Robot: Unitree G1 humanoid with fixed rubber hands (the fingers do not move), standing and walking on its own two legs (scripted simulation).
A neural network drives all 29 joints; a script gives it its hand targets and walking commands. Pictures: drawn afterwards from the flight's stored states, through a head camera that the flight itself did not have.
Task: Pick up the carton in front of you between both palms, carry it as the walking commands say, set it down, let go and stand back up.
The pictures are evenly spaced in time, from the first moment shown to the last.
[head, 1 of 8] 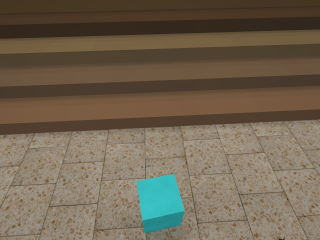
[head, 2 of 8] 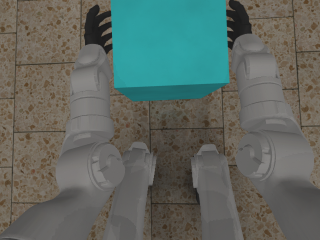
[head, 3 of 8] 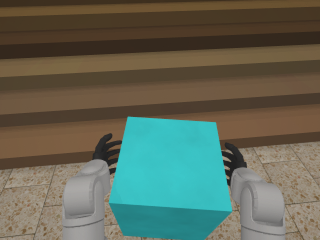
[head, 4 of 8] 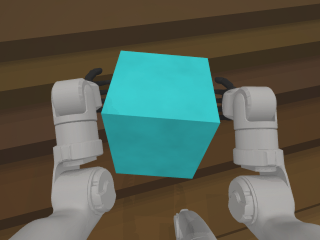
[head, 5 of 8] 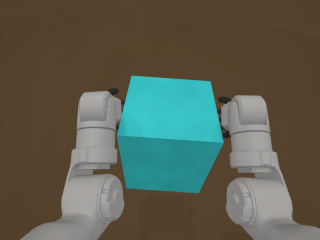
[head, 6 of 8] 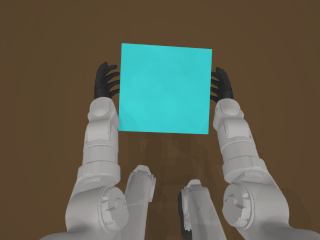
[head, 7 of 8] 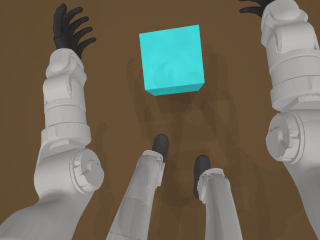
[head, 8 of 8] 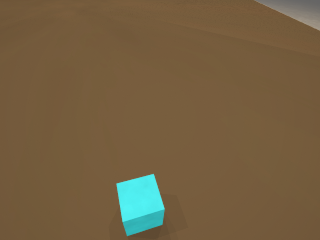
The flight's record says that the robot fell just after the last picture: no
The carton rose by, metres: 2.03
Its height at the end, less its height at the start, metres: +1.29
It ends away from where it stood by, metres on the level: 4.33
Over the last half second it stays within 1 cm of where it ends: yes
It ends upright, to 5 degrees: yes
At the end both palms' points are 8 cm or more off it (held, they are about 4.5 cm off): yes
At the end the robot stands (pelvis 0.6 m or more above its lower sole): yes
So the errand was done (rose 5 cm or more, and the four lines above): yes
